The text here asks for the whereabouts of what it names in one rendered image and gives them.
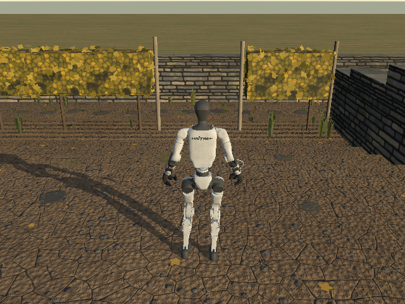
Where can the right robot upper arm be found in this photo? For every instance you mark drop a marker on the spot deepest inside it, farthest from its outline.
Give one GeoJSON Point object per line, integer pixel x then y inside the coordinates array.
{"type": "Point", "coordinates": [225, 142]}

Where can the robot left forearm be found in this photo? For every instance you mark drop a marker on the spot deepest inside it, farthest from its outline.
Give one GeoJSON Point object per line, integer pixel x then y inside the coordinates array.
{"type": "Point", "coordinates": [170, 166]}

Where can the left robot upper arm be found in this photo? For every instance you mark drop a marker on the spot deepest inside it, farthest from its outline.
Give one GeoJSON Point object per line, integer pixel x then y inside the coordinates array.
{"type": "Point", "coordinates": [179, 142]}

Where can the left robot shin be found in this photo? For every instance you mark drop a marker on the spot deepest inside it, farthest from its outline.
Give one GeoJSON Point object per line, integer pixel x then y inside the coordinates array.
{"type": "Point", "coordinates": [186, 228]}

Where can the robot right forearm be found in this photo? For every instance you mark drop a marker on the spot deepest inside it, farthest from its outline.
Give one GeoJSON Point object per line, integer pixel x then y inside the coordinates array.
{"type": "Point", "coordinates": [235, 166]}

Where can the robot right thigh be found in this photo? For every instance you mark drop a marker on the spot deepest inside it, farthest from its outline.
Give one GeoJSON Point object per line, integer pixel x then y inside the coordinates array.
{"type": "Point", "coordinates": [217, 187]}

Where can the right robot hand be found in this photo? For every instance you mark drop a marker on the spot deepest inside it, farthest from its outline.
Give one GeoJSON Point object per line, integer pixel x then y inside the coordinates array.
{"type": "Point", "coordinates": [240, 178]}

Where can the left robot hand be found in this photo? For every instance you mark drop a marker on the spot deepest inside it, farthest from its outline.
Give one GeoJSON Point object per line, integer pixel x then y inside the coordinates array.
{"type": "Point", "coordinates": [165, 177]}

